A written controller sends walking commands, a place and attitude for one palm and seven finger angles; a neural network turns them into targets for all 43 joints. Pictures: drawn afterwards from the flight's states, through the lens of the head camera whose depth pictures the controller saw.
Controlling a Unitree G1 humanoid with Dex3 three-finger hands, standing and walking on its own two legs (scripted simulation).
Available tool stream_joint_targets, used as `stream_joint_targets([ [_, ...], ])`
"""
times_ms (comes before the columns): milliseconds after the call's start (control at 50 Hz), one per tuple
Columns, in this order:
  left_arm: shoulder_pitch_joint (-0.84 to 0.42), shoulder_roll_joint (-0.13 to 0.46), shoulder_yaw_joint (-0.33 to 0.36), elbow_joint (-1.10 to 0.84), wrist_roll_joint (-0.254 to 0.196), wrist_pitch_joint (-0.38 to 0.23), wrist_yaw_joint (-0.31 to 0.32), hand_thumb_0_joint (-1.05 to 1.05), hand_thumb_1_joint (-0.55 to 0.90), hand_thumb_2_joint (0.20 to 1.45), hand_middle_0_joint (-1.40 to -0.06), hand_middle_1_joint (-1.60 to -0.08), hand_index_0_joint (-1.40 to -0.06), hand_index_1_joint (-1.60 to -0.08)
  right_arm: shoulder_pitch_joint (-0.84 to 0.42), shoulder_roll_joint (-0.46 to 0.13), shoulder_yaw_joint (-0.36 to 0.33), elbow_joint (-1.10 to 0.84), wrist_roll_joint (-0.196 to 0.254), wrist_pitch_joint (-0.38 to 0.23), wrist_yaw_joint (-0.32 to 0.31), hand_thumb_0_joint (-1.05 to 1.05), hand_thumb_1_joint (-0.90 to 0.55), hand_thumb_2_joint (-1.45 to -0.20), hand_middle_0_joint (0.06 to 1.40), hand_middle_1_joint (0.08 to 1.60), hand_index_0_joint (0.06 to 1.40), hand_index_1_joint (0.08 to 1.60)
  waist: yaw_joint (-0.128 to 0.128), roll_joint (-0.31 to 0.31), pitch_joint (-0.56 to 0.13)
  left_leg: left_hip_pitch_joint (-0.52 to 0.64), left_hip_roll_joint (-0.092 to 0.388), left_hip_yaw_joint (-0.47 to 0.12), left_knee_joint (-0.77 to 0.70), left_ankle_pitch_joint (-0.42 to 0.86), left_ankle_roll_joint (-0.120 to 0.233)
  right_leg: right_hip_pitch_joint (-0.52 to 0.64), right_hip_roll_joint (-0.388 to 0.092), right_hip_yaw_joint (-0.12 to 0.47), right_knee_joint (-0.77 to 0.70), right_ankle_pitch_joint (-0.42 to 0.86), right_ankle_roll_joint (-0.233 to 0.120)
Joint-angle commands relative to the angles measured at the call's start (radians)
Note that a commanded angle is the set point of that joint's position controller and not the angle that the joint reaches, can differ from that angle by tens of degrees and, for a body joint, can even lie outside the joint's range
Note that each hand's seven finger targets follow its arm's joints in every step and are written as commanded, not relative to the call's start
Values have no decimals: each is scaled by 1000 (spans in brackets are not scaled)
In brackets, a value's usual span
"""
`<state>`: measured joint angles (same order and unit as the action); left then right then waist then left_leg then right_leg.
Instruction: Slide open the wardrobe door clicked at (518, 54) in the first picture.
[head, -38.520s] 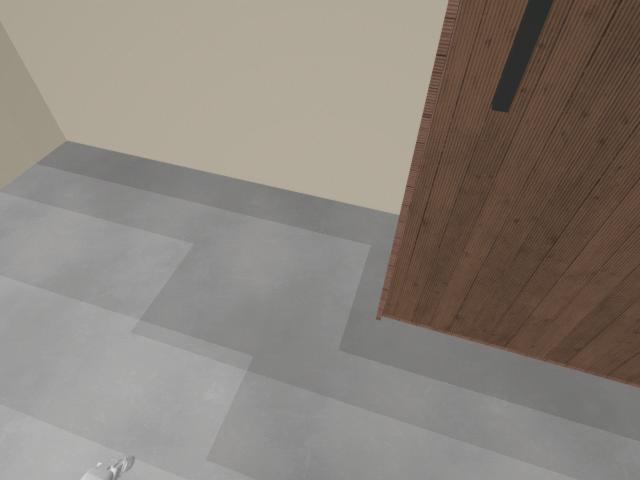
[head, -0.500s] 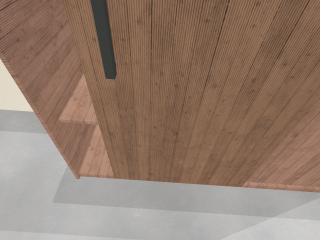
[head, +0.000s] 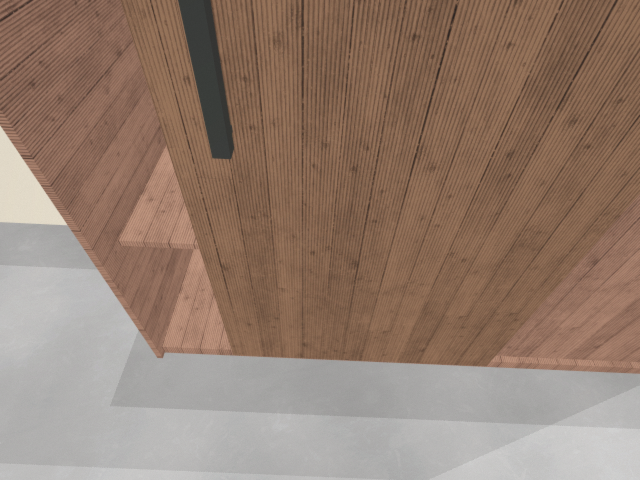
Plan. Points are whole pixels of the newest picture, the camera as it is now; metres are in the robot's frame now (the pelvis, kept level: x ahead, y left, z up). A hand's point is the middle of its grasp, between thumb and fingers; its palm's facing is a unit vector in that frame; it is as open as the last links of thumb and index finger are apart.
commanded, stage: come to a stop and stand still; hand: left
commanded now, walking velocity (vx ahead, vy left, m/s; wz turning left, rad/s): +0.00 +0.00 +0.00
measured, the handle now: (209, 48) +0.55 +0.18 +0.26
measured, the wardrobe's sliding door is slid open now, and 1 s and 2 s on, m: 0.24 0.24 0.24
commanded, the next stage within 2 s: look again from close up in 1.28 s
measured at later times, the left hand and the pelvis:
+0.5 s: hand out of the picture +0.04 +0.19 -0.17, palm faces +0.00 -0.97 -0.24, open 7.4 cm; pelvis +0.02 +0.01 -0.01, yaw -1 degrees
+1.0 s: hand out of the picture +0.05 +0.16 -0.18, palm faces +0.00 -0.97 -0.22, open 7.3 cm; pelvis +0.03 -0.02 -0.01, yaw -1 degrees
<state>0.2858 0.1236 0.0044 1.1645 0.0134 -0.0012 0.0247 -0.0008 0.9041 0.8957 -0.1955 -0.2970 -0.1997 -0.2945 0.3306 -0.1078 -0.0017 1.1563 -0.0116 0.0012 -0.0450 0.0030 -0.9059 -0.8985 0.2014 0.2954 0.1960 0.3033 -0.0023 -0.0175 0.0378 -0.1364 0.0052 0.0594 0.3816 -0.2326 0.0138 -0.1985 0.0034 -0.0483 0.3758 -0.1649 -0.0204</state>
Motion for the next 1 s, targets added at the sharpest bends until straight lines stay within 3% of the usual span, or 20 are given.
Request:
stream_joint_targets([
  [0,55,92,14,-19,-4,-15,9,0,900,900,-200,-300,-200,-300,66,-97,-10,-20,-2,-21,-4,0,-900,-900,200,300,200,300,4,39,28,-62,109,-99,-99,67,12,32,-100,94,-53,43,-11],
  [60,59,95,13,-17,-2,-16,10,0,900,900,-200,-300,-200,-300,62,-100,-11,-23,0,-20,-4,0,-900,-900,200,300,200,300,2,28,43,-52,108,-94,-94,77,13,17,-101,94,-57,50,-12],
  [80,133,109,-5,-1,6,-39,51,0,900,900,-200,-300,-200,-300,-69,-140,-8,-92,11,-42,18,0,-900,-900,200,300,200,300,50,92,44,-106,122,-31,97,112,-16,0,-156,119,-3,271,-11],
  [100,94,154,4,-42,0,-43,42,0,900,900,-200,-300,-200,-300,10,-92,-6,-112,1,-28,20,0,-900,-900,200,300,200,300,-13,118,-30,-96,57,-64,61,-71,-17,3,-168,177,-5,29,-39],
  [120,63,142,2,-55,0,-39,30,0,900,900,-200,-300,-200,-300,31,-93,-6,-101,-4,-33,19,0,-900,-900,200,300,200,300,-11,156,17,-103,69,-80,10,-60,-4,-56,-140,157,11,-121,-46],
  [160,62,128,1,-68,4,-39,21,0,900,900,-200,-300,-200,-300,73,-103,-3,-118,-8,-41,22,0,-900,-900,200,300,200,300,-14,135,-36,-117,103,-108,5,-8,15,-27,-96,105,58,-85,-39],
  [240,54,94,-9,-71,1,-35,14,0,900,900,-200,-300,-200,-300,62,-130,-1,-132,-2,-46,15,0,-900,-900,200,300,200,300,-9,-4,24,-126,113,-127,-28,55,32,-25,-87,95,71,-8,-28],
  [360,46,113,-3,-80,-2,-31,13,0,900,900,-200,-300,-200,-300,57,-146,4,-119,-4,-50,12,0,-900,-900,200,300,200,300,-2,28,66,-102,105,-109,-52,133,28,-30,-90,102,82,44,-25],
  [440,40,127,3,-86,-5,-33,13,0,900,900,-200,-300,-200,-300,50,-157,5,-110,-4,-50,11,0,-900,-900,200,300,200,300,-1,-14,32,-70,100,-95,-41,146,26,-3,-98,112,77,97,-24],
  [460,37,128,4,-87,-4,-33,13,0,900,900,-200,-300,-200,-300,45,-153,5,-106,-4,-51,10,0,-900,-900,200,300,200,300,1,10,24,-60,98,-94,-41,170,26,5,-100,111,82,117,-26],
  [560,24,143,10,-91,-4,-35,14,0,900,900,-200,-300,-200,-300,33,-155,2,-92,-4,-50,8,0,-900,-900,200,300,200,300,1,8,-11,-29,101,-84,-28,208,22,31,-106,114,85,184,-30],
  [880,2,167,14,-86,-3,-37,11,0,900,900,-200,-300,-200,-300,7,-157,-5,-58,-2,-39,7,0,-900,-900,200,300,200,300,-1,6,-2,-16,101,-65,-23,132,7,37,-120,135,36,217,-39],
  [980,1,168,14,-87,-3,-35,10,0,900,900,-200,-300,-200,-300,2,-155,-3,-56,-2,-36,8,0,-900,-900,200,300,200,300,-1,13,16,-22,101,-64,-31,100,5,27,-118,141,14,174,-40],
])
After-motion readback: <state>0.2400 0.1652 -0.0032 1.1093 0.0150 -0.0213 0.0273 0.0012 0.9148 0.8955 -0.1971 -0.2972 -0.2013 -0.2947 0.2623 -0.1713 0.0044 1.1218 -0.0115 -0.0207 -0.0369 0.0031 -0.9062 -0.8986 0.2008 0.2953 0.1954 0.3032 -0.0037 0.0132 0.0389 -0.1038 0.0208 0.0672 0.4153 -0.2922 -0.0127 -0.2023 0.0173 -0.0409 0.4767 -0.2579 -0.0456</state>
